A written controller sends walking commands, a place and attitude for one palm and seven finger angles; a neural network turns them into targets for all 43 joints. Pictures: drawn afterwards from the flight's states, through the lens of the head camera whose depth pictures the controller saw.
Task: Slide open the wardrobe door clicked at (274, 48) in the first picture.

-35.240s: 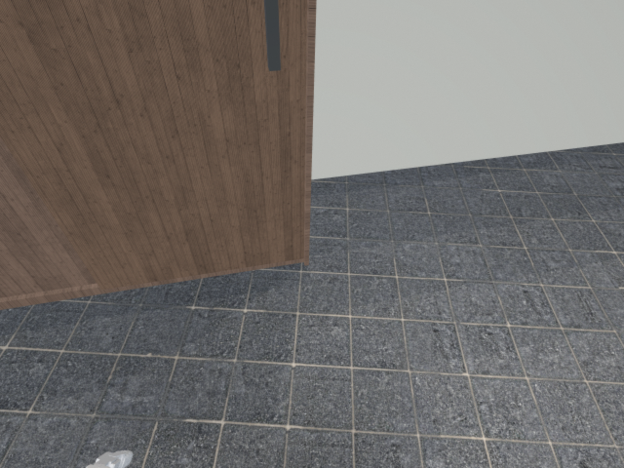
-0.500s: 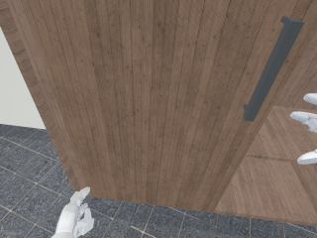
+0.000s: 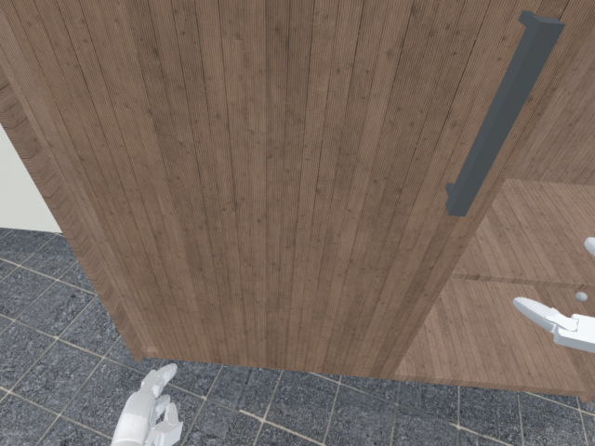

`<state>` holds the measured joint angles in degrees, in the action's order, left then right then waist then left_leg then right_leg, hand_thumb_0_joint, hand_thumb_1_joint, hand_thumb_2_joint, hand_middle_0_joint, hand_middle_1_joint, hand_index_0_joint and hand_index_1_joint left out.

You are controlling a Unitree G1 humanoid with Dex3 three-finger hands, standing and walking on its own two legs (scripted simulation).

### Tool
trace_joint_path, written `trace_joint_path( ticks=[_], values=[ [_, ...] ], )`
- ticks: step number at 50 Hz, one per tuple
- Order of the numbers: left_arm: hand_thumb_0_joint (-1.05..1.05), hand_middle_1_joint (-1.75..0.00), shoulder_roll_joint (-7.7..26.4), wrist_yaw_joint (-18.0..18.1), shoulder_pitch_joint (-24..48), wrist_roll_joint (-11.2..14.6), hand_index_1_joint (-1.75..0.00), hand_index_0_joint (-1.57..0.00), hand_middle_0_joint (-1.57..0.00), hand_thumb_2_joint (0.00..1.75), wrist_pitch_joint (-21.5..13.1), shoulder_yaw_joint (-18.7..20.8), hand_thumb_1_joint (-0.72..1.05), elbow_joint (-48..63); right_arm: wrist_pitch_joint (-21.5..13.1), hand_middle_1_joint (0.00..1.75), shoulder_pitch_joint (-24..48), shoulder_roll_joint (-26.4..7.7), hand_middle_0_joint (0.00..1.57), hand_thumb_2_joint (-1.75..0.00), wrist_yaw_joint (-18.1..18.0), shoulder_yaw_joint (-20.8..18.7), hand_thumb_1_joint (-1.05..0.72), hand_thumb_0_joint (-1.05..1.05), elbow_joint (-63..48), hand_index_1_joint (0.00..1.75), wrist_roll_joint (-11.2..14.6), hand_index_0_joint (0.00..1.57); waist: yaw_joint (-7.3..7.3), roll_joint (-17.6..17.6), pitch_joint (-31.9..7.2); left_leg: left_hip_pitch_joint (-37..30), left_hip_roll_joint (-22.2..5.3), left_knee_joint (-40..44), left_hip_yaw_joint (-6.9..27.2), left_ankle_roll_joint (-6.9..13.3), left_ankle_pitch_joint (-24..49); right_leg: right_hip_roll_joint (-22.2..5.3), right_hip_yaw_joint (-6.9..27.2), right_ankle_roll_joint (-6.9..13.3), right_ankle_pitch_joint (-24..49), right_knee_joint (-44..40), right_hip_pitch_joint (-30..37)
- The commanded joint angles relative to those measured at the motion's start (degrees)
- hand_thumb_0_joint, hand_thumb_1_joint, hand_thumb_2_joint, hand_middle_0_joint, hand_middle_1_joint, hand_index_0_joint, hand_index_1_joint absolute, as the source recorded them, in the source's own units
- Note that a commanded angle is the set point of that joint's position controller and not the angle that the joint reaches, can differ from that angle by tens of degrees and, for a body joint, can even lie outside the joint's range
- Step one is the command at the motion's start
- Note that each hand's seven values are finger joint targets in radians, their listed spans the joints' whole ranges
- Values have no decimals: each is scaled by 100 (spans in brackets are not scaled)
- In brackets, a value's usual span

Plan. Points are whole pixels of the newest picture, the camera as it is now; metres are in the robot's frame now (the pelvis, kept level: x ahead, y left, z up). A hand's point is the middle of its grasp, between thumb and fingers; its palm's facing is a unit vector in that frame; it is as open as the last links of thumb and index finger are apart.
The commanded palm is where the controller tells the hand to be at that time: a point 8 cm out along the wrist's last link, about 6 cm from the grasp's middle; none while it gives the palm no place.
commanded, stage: draw the hand back to the body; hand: right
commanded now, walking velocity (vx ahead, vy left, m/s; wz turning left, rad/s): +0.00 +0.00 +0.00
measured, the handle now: (487, 126) +0.49 -0.27 +0.23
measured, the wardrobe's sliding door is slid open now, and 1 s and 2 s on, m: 0.67 0.67 0.67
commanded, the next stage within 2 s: step back with the hand held close in 0.74 s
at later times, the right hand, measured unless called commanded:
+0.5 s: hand (543, 319) +0.21 -0.25 +0.16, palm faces +0.44 +0.81 -0.38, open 7.8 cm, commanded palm +0.17 -0.28 +0.17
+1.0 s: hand (541, 312) +0.22 -0.25 +0.17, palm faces +0.43 +0.80 -0.43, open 7.4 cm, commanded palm +0.16 -0.28 +0.17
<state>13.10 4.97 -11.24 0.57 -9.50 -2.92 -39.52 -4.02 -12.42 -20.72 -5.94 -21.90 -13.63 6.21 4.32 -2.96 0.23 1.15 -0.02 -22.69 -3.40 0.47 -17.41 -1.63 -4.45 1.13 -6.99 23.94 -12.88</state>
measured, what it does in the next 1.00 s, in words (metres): stands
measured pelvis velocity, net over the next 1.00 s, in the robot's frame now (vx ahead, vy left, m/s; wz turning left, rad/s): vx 0.02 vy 0.02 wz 0.00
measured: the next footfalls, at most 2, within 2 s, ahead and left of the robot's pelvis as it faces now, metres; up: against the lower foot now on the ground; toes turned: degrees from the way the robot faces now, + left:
left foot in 1.94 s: -0.24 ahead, +0.00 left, +0.00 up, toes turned +5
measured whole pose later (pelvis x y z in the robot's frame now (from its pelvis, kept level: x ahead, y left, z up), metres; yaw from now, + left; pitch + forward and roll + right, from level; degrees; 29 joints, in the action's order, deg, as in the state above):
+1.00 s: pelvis +0.02 +0.02 +0.00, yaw +0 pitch -2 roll +1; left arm 13.7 5.0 -9.2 0.2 -0.4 -0.9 -35.6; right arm -6.7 -25.4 -22.2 -5.3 -21.4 -22.0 4.0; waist 2.8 -2.8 0.0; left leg 0.7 2.1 -20.4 -3.6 1.2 -17.4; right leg -3.6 -3.8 1.5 -9.0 27.1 -14.9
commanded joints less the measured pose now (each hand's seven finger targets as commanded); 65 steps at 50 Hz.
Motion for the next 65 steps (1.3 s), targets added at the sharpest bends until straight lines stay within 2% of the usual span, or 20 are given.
trace_joint_path(
  ticks=[1,5,8,12,18,23,27,32,34,42,43,44,45,47,48,53,56,59,63,65],
  values=[
    [0,-30,730,56,924,-21,-30,-20,-20,90,-256,348,90,971,-441,66,754,-1333,22,-60,-96,-572,-28,0,-1252,66,-74,22,-51,47,-501,1128,52,654,196,16,735,-16,345,69,-58,-382,1331],
    [0,-30,680,30,938,-39,-30,-20,-20,90,-204,371,90,1025,-491,58,264,-1183,22,-67,-80,-469,-43,0,-1474,58,-86,22,-30,-174,-416,987,21,626,195,29,833,-27,332,62,57,-403,1329],
    [0,-30,694,8,925,-43,-30,-20,-20,90,-163,398,90,1076,-504,51,-151,-1171,21,-73,-53,-476,-54,0,-1600,51,-74,21,-7,51,-394,915,48,642,159,23,960,-46,336,51,188,-396,1312],
    [0,-30,639,-14,897,-60,-30,-20,-20,90,-112,411,90,1123,-524,43,-521,-1113,21,-80,-41,-467,-68,0,-1877,43,-94,21,-23,-151,-361,940,21,642,192,10,1135,-22,257,50,339,-331,1347],
    [0,-30,634,-3,862,-61,-30,-20,-20,90,-23,437,90,1193,-450,30,-990,-1015,20,-90,-18,-370,-90,0,-2054,30,-88,20,-29,-39,-351,857,14,671,201,-23,1560,-16,175,72,646,-239,1366],
    [0,-30,626,63,857,-76,-30,-20,-20,90,23,431,90,1169,-420,30,-638,-1139,20,-90,-76,-443,-90,0,-2141,30,-112,20,-61,-20,-363,902,3,703,211,-45,1722,32,142,101,715,-185,1437],
    [0,-30,585,77,873,-87,-30,-20,-20,90,70,409,90,1170,-376,30,-645,-973,20,-90,-70,-317,-90,0,-2004,30,-105,20,-55,-40,-339,907,-15,657,208,-59,1785,50,144,104,761,-199,1474],
    [0,-30,580,79,924,-89,-30,-20,-20,90,137,402,90,1187,-332,30,-710,-976,20,-90,-32,-336,-90,0,-1854,30,-64,20,-22,310,-241,864,-37,716,229,-95,1823,53,147,134,704,-233,1402],
    [0,-30,582,91,944,-93,-30,-20,-20,90,150,399,90,1190,-343,30,-674,-1096,20,-90,-34,-432,-90,0,-1951,30,-74,20,3,104,-384,789,-59,722,269,-101,2070,85,109,142,837,-193,1456],
    [0,-30,550,88,978,-95,-30,-20,-20,90,175,400,90,1188,-374,30,-705,-1116,20,-90,-29,-450,-90,0,-2025,30,-67,20,2,62,-335,782,-69,740,267,-114,2162,91,99,132,878,-166,1456],
    [0,-30,582,95,965,-92,-30,-20,-20,90,177,414,90,1168,-365,30,-750,-1204,20,-90,-35,-538,-90,0,-1958,30,-59,20,14,182,-377,707,-62,755,270,-113,2275,90,105,137,933,-156,1448],
    [0,-30,647,54,1012,-62,-30,-20,-20,90,353,384,90,1333,-565,30,-236,-1829,20,-90,-75,-1053,-90,0,-2330,30,-161,20,-179,471,62,1466,-419,979,569,-435,3209,-62,30,244,865,387,1099],
    [0,-30,507,46,970,-81,-30,-20,-20,90,478,352,90,1202,-574,30,-634,-1404,20,-90,-28,-737,-90,0,-1845,30,-183,20,-237,799,-7,1309,-556,778,444,-533,3904,-19,40,239,917,599,848],
    [0,-30,519,27,934,-56,-30,-20,-20,90,623,378,90,1342,-584,30,-829,-1258,20,-90,-4,-587,-90,0,-1727,30,-248,20,-219,1034,-284,974,-637,516,443,-685,4916,54,-54,237,879,746,631],
    [0,-30,552,48,979,-44,-30,-20,-20,90,664,404,90,1432,-629,30,-823,-1269,20,-90,4,-576,-90,0,-1864,30,-247,20,-210,850,-455,841,-640,354,405,-705,5162,72,-62,244,982,733,614],
    [0,-30,659,75,803,-2,-30,-20,-20,90,839,473,90,1671,-677,30,-1360,-1397,20,-90,-83,-737,-90,0,-2478,30,-214,20,-213,-197,-1063,1068,-362,-12,324,-569,3525,-231,107,280,2204,445,1151],
    [0,-30,610,70,753,22,-30,-20,-20,90,893,470,90,1804,-673,30,-1570,-1503,20,-90,-136,-880,-90,0,-2678,30,-184,20,-251,133,-1003,1157,-309,61,360,-427,2993,-275,171,208,1932,427,887],
    [0,-30,628,102,708,21,-30,-20,-20,90,859,482,90,1853,-738,30,-1697,-1580,20,-90,-184,-1023,-90,0,-2724,30,-142,20,-270,97,-982,1176,-230,16,362,-252,2142,-358,355,176,1431,230,694],
    [0,-30,754,125,681,-8,-30,-20,-20,90,725,515,90,1880,-847,30,-1771,-1567,20,-90,-217,-1086,-90,0,-2639,30,-129,20,-284,-434,-682,1059,-27,-61,350,-144,796,-539,722,222,-397,-391,-77],
    [0,-30,793,119,678,0,-30,-20,-20,90,612,500,90,1871,-922,30,-1656,-1407,20,-90,-218,-976,-90,0,-2592,30,-187,20,-303,-747,-442,776,138,-323,268,-119,192,-721,1041,279,-1911,-932,-824]
  ],
)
